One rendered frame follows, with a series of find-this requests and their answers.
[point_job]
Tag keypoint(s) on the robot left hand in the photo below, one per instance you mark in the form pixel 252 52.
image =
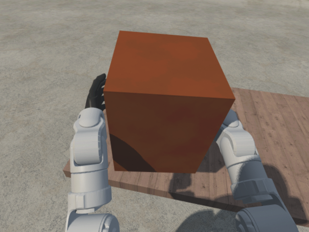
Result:
pixel 95 98

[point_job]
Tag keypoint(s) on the robot left forearm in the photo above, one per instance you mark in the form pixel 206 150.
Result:
pixel 88 165

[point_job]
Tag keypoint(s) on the carton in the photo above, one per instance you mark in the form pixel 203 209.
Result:
pixel 166 97

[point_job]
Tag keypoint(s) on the robot left upper arm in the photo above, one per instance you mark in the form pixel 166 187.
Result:
pixel 94 223

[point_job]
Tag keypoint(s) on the table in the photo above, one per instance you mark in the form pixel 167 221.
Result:
pixel 279 125

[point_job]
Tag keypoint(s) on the robot right forearm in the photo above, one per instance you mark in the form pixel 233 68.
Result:
pixel 247 174

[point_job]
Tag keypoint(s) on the robot right upper arm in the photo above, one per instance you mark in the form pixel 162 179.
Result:
pixel 268 218

